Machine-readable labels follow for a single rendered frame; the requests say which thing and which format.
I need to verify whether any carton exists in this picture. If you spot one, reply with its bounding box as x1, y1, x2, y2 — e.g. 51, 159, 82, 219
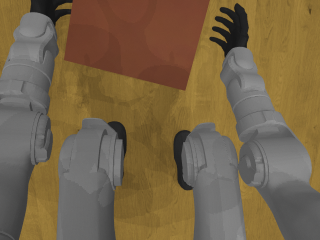
64, 0, 210, 91

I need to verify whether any robot left foot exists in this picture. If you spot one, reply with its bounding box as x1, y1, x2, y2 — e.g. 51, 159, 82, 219
108, 121, 127, 178

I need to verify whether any left robot hand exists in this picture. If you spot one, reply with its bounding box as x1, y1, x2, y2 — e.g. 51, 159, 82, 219
30, 0, 73, 26

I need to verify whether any left robot forearm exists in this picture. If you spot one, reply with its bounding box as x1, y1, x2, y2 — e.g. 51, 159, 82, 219
0, 12, 59, 115

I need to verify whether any right robot hand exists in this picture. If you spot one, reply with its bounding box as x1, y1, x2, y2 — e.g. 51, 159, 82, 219
209, 3, 249, 57

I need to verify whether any robot right upper arm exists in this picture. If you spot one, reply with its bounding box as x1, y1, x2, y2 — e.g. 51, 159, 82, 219
238, 137, 320, 240

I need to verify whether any robot left upper arm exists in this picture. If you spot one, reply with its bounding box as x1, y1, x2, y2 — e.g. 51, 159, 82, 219
0, 108, 53, 240

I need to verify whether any right robot forearm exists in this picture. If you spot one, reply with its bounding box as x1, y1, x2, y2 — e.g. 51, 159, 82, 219
220, 47, 312, 176

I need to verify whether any right robot thigh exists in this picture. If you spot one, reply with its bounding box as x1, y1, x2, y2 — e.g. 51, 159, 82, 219
181, 131, 247, 240

